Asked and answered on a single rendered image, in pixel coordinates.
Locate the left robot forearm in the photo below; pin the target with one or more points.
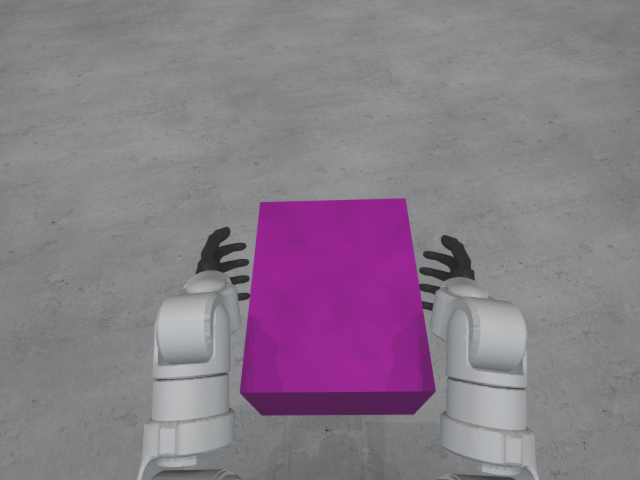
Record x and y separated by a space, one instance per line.
191 418

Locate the carton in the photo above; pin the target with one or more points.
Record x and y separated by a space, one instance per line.
335 322

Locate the left robot hand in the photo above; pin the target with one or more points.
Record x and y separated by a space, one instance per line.
212 254

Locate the right robot hand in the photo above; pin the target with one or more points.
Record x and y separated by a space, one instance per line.
460 266

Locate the right robot forearm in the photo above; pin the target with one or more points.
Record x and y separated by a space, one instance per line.
486 363

